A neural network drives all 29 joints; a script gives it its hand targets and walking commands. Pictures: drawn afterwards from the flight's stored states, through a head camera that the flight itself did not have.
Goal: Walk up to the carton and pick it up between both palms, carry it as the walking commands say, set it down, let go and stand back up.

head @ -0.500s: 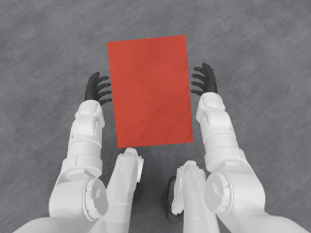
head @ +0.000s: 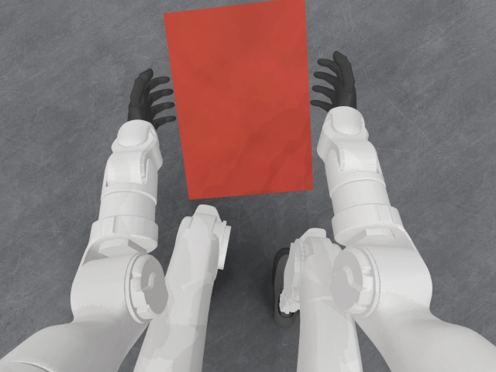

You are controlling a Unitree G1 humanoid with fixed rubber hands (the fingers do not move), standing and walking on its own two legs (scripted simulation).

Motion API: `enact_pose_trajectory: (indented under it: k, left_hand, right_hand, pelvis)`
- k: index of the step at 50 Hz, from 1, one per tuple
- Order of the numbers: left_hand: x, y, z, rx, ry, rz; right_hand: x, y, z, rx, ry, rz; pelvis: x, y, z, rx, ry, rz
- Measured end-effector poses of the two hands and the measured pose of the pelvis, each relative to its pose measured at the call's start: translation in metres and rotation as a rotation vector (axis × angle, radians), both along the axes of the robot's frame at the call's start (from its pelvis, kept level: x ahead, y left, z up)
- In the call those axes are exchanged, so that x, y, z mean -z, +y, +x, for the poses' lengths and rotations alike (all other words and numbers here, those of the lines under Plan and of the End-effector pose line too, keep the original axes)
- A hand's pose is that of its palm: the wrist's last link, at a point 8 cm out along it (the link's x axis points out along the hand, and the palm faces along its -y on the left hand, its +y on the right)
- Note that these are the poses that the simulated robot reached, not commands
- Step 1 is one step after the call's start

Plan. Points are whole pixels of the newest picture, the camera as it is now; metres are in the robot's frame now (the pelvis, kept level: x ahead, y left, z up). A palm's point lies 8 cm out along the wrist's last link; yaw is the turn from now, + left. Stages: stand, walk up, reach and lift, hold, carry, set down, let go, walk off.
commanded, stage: set down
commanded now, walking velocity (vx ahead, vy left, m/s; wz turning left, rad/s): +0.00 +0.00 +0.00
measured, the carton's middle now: (244, 108) +0.51 +0.09 -0.19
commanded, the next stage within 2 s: none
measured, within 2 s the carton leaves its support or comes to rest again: neither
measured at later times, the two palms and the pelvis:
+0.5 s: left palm (159, 124) +0.45 +0.24 -0.20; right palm (322, 115) +0.52 -0.05 -0.18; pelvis -0.01 +0.01 -0.05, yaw +0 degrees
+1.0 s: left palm (168, 123) +0.48 +0.25 -0.27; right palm (314, 121) +0.53 -0.05 -0.26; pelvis -0.03 +0.02 -0.11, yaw +0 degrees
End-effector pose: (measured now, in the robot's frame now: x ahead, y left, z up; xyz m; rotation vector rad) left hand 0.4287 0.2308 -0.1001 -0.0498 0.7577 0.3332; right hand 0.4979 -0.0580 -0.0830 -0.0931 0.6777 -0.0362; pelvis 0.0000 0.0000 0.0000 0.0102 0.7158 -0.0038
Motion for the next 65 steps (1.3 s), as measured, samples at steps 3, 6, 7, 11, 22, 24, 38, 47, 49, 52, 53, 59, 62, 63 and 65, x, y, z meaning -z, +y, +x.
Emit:
enact_pose_trajectory:
  k: [3,6,7,11,22,24,38,47,49,52,53,59,62,63,65]
  left_hand:
    - [0.01,0.002,0.003,0.005,-0.002,0.001]
    - [0.021,0.003,0.007,0.009,-0.001,-0.002]
    - [0.025,0.003,0.008,0.009,0.0,-0.003]
    - [0.04,0.005,0.011,0.016,0.004,0.0]
    - [0.085,0.007,0.022,0.036,0.004,-0.009]
    - [0.094,0.007,0.025,0.041,0.002,-0.006]
    - [0.159,0.015,0.028,0.049,0.021,-0.025]
    - [0.17,0.019,0.044,0.105,0.024,-0.022]
    - [0.173,0.017,0.048,0.122,0.021,-0.03]
    - [0.177,0.013,0.054,0.142,0.016,-0.04]
    - [0.178,0.012,0.056,0.15,0.015,-0.038]
    - [0.182,0.01,0.063,0.182,0.028,-0.03]
    - [0.184,0.009,0.065,0.181,0.026,-0.035]
    - [0.184,0.009,0.065,0.179,0.025,-0.037]
    - [0.184,0.008,0.064,0.17,0.023,-0.042]
  right_hand:
    - [0.01,0.001,0.003,0.002,-0.002,0.002]
    - [0.021,0.002,0.006,0.003,-0.001,0.002]
    - [0.025,0.003,0.007,0.003,0.0,0.001]
    - [0.04,0.004,0.01,0.004,0.004,0.0]
    - [0.082,0.005,0.019,0.007,0.007,-0.008]
    - [0.091,0.005,0.02,0.008,0.005,-0.007]
    - [0.151,0.012,0.025,-0.005,0.032,-0.008]
    - [0.167,0.009,0.033,-0.004,0.039,-0.003]
    - [0.172,0.005,0.035,-0.005,0.046,-0.011]
    - [0.179,-0.001,0.037,-0.006,0.058,-0.017]
    - [0.181,-0.003,0.037,-0.007,0.063,-0.017]
    - [0.19,-0.008,0.041,-0.019,0.064,-0.008]
    - [0.192,-0.009,0.042,-0.023,0.063,-0.003]
    - [0.193,-0.009,0.042,-0.025,0.063,-0.002]
    - [0.193,-0.01,0.042,-0.031,0.064,-0.002]
  pelvis:
    - [0.008,0.001,-0.001,-0.001,0.005,0.0]
    - [0.015,0.002,-0.002,-0.001,0.007,0.0]
    - [0.017,0.002,-0.002,-0.001,0.008,0.0]
    - [0.026,0.004,-0.003,-0.001,0.011,-0.001]
    - [0.049,0.007,-0.009,-0.003,-0.039,-0.004]
    - [0.053,0.007,-0.011,-0.004,-0.067,-0.005]
    - [0.085,0.011,-0.027,-0.013,-0.251,-0.012]
    - [0.103,0.015,-0.03,-0.021,-0.248,-0.02]
    - [0.107,0.016,-0.03,-0.02,-0.245,-0.02]
    - [0.112,0.017,-0.029,-0.01,-0.243,-0.017]
    - [0.114,0.017,-0.029,-0.006,-0.242,-0.016]
    - [0.119,0.015,-0.025,0.007,-0.236,-0.008]
    - [0.121,0.012,-0.023,0.014,-0.224,-0.001]
    - [0.121,0.011,-0.022,0.014,-0.221,0.001]
    - [0.121,0.009,-0.02,0.015,-0.21,0.004]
